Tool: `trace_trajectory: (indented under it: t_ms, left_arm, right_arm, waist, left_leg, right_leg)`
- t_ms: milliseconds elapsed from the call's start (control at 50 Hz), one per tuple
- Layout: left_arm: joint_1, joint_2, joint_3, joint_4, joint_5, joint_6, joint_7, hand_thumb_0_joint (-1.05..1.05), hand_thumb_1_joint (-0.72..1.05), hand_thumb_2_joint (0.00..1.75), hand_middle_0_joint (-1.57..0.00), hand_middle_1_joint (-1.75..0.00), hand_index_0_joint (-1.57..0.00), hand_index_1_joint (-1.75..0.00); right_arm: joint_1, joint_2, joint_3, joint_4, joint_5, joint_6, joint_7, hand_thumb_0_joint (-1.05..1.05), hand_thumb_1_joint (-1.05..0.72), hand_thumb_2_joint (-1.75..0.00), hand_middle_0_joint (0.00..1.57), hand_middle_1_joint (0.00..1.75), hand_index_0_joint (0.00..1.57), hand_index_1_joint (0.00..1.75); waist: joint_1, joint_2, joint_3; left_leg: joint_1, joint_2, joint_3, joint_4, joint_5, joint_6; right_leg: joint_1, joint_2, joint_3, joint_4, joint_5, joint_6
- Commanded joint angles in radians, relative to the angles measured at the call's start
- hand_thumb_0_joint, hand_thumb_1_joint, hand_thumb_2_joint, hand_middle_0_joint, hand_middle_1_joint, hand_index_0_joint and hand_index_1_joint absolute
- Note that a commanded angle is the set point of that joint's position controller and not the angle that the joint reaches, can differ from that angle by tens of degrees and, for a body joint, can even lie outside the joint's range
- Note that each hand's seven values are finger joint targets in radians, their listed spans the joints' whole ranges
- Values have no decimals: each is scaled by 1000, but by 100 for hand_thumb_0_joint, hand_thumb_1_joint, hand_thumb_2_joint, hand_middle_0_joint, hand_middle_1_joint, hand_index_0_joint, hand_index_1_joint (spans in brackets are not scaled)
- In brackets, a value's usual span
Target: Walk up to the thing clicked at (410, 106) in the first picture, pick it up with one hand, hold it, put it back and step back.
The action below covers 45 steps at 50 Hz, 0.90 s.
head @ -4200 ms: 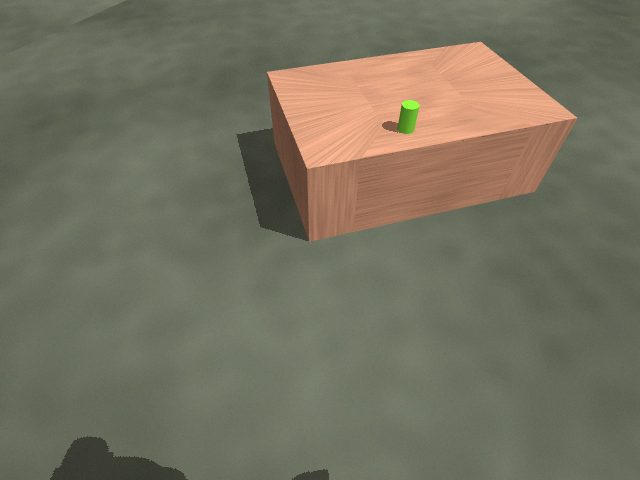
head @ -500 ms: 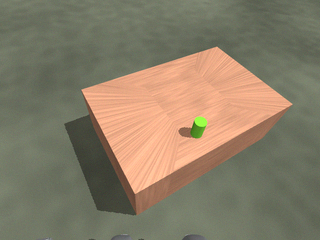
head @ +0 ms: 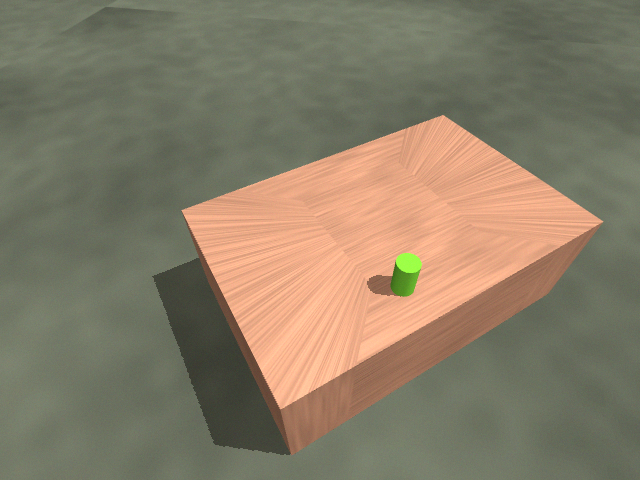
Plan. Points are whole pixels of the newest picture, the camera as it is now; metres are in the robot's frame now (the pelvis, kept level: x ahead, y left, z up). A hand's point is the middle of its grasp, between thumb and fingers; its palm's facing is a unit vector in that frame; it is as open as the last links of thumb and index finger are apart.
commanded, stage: walk up
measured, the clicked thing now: (405, 275) +0.64 -0.19 -0.33
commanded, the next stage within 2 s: stand in 0.62 s
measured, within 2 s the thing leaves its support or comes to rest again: neither
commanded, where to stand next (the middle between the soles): +0.06 -0.02 m, yaw -1 degrees
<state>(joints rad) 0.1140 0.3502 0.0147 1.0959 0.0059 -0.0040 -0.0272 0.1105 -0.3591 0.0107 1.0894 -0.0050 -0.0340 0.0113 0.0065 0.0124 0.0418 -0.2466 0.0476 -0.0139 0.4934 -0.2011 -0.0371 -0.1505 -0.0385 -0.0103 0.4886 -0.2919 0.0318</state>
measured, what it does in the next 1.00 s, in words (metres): stands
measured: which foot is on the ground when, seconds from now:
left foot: down 0.00-1.00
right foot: down 0.00-1.00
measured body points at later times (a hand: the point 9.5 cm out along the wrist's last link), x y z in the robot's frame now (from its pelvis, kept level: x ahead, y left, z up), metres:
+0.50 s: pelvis +0.02 +0.00 +0.01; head +0.03 +0.00 +0.46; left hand +0.11 +0.30 -0.13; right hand +0.10 -0.31 -0.12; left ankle +0.04 +0.14 -0.74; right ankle -0.02 -0.14 -0.74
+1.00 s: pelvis +0.00 +0.00 +0.01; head +0.01 +0.01 +0.46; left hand +0.08 +0.31 -0.12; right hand +0.10 -0.30 -0.12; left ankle +0.04 +0.14 -0.74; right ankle -0.02 -0.14 -0.74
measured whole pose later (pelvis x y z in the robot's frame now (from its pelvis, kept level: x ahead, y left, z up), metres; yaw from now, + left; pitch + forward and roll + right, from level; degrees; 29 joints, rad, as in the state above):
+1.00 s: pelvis +0.00 +0.00 +0.01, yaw +0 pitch -3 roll +0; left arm 0.10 0.35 0.01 1.14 0.01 0.00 -0.01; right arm 0.06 -0.35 0.00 1.13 0.00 -0.01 0.01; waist 0.00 0.01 0.07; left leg -0.17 0.04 0.00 0.35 -0.13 -0.03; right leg -0.06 -0.04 -0.01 0.32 -0.21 0.04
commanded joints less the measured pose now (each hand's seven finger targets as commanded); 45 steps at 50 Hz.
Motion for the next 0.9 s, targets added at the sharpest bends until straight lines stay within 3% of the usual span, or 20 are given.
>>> trace_trajectory:
  t_ms: [0,80,160,440,580,600,620,800,880]
  left_arm:
    - [-65,226,48,-49,-4,-17,21,0,90,90,-20,-30,-20,-30]
    - [-79,220,46,-44,-2,-14,23,0,90,90,-20,-30,-20,-30]
    - [-85,215,43,-37,-4,-8,22,0,90,90,-20,-30,-20,-30]
    - [-86,210,46,-19,0,-5,26,0,90,90,-20,-30,-20,-30]
    - [-88,206,47,-18,2,-5,28,0,90,90,-20,-30,-20,-30]
    - [-89,209,43,-24,0,-13,31,0,90,90,-20,-30,-20,-30]
    - [-76,213,45,-18,-3,-16,33,0,90,90,-20,-30,-20,-30]
    - [-69,213,41,-20,0,-22,34,0,90,90,-20,-30,-20,-30]
    - [-67,215,39,-19,4,-18,32,0,90,90,-20,-30,-20,-30]
  right_arm:
    - [-46,-222,-51,-41,-3,-22,-18,0,-90,-90,20,30,20,30]
    - [-53,-217,-53,-33,-4,-20,-20,0,-90,-90,20,30,20,30]
    - [-62,-223,-55,-24,-5,-19,-23,0,-90,-90,20,30,20,30]
    - [-60,-220,-56,-16,-3,-14,-27,0,-90,-90,20,30,20,30]
    - [-67,-214,-59,-17,-5,-8,-27,0,-90,-90,20,30,20,30]
    - [-95,-209,-56,-24,-5,-4,-26,0,-90,-90,20,30,20,30]
    - [-92,-207,-57,-24,-2,-1,-25,0,-90,-90,20,30,20,30]
    - [-99,-204,-56,-21,1,6,-18,0,-90,-90,20,30,20,30]
    - [-105,-206,-56,-19,-2,9,-14,0,-90,-90,20,30,20,30]
  waist:
    - [-3,-34,-52]
    - [-5,-25,-86]
    - [-2,9,-77]
    - [-7,-16,-120]
    - [-10,-24,-96]
    - [-2,2,-52]
    - [-3,0,-69]
    - [-9,-18,-101]
    - [-10,-15,-58]
  left_leg:
    - [78,65,-60,-102,119,55]
    - [92,68,-51,-105,172,54]
    - [78,73,-65,-140,139,53]
    - [148,78,-38,-119,296,62]
    - [160,79,-33,-131,272,61]
    - [145,92,-50,-135,343,47]
    - [168,97,-51,-132,363,45]
    - [196,93,-49,-163,272,44]
    - [167,85,-54,-192,127,43]
  right_leg:
    - [-40,-77,83,-148,87,-69]
    - [3,-77,70,-154,149,-63]
    - [23,-70,54,-147,141,-58]
    - [68,-83,41,-170,273,-50]
    - [46,-82,39,-181,249,-49]
    - [34,-94,60,-185,315,-40]
    - [43,-93,54,-185,335,-38]
    - [53,-91,56,-210,268,-37]
    - [18,-89,61,-233,145,-37]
